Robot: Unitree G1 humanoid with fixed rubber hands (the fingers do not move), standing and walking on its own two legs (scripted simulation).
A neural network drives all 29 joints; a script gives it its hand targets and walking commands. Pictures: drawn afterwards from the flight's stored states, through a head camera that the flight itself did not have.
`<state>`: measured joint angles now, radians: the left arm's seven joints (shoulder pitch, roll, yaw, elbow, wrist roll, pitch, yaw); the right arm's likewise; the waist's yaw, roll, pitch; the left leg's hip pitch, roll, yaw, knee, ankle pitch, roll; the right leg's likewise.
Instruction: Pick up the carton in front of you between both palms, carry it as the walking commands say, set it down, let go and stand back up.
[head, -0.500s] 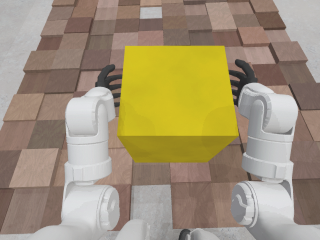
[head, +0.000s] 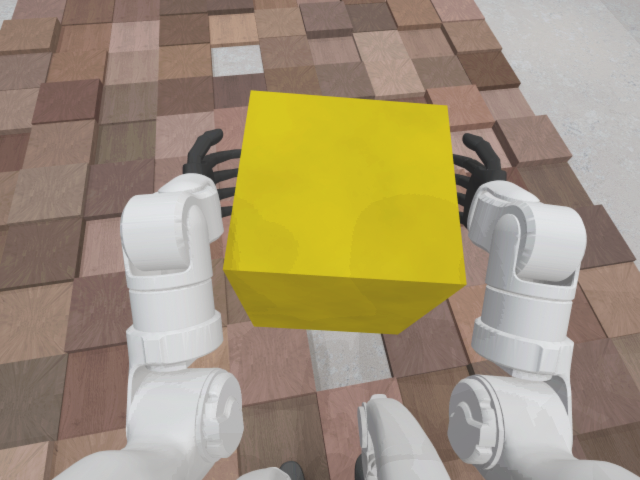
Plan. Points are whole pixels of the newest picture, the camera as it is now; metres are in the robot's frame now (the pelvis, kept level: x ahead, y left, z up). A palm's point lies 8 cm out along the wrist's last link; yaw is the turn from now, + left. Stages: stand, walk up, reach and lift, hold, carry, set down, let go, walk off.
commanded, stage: carry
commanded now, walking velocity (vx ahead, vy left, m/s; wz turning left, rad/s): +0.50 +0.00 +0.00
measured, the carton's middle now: (336, 232) +0.39 -0.03 +0.04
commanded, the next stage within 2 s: none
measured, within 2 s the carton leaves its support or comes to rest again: neither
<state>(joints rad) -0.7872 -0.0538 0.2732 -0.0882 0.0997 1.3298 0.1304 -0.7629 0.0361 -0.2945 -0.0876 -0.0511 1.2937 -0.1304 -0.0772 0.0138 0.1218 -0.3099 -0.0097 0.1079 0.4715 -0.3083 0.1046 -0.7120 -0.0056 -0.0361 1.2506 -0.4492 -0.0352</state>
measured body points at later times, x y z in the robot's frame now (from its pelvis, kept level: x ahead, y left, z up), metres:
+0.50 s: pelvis +0.32 +0.00 +0.03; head +0.37 +0.01 +0.48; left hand +0.69 +0.21 +0.20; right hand +0.74 -0.09 +0.20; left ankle +0.45 +0.10 -0.68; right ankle +0.22 -0.11 -0.69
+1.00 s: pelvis +0.62 +0.01 +0.03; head +0.66 +0.00 +0.48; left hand +1.02 +0.14 +0.20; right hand +1.02 -0.16 +0.19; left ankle +0.48 +0.10 -0.66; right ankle +0.73 -0.07 -0.70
